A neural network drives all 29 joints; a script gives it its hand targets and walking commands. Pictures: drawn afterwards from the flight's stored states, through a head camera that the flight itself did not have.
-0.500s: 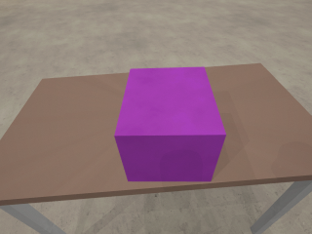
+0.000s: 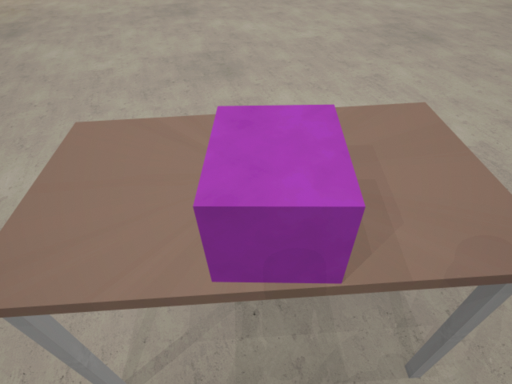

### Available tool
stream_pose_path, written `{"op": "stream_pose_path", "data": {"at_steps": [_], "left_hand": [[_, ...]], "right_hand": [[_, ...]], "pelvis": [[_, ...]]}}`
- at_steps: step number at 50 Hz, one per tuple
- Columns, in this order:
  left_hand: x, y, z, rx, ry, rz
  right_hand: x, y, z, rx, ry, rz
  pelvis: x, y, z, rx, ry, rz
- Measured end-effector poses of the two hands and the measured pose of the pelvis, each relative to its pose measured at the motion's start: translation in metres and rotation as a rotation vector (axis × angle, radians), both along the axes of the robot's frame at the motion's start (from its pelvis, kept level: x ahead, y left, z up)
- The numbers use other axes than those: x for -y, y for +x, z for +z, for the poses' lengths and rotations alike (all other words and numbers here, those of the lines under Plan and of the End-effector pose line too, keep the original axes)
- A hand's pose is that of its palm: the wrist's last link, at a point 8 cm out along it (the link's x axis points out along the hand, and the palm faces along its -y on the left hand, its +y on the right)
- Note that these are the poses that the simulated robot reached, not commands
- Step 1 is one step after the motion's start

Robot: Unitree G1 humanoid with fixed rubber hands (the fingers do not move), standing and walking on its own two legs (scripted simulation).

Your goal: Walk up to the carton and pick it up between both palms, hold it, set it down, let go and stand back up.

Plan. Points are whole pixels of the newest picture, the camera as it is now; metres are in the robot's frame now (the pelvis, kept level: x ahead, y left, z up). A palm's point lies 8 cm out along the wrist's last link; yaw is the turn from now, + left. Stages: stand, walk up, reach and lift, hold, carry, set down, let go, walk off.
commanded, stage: stand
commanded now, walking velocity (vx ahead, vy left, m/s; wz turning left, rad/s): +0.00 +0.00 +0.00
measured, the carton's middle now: (275, 189) +0.46 -0.02 +0.07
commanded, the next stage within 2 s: none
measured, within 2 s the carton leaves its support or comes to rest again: neither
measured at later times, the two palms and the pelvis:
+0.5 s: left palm out of the picture -0.08 +0.21 -0.15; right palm out of the picture -0.09 -0.18 -0.15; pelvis -0.03 +0.01 +0.00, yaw -1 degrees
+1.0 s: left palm out of the picture -0.10 +0.22 -0.15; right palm out of the picture -0.09 -0.17 -0.15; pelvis -0.05 +0.03 +0.00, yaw -1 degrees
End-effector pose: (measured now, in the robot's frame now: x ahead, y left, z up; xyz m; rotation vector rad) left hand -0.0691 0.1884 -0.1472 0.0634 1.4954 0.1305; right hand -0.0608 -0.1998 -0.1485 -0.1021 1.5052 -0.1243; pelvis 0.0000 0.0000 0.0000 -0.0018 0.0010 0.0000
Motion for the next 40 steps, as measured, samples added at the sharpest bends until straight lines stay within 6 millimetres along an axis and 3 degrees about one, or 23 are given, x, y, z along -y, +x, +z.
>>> {"op": "stream_pose_path", "data": {"at_steps": [23, 40], "left_hand": [[-0.021, -0.016, -0.002, -0.003, 0.017, -0.016], [-0.033, -0.021, -0.001, 0.020, 0.020, -0.022]], "right_hand": [[-0.017, -0.027, 0.000, 0.005, 0.000, -0.020], [-0.022, -0.023, -0.001, 0.060, -0.014, -0.041]], "pelvis": [[-0.012, -0.030, -0.001, 0.012, 0.001, -0.016], [-0.023, -0.042, -0.001, 0.025, 0.001, -0.023]]}}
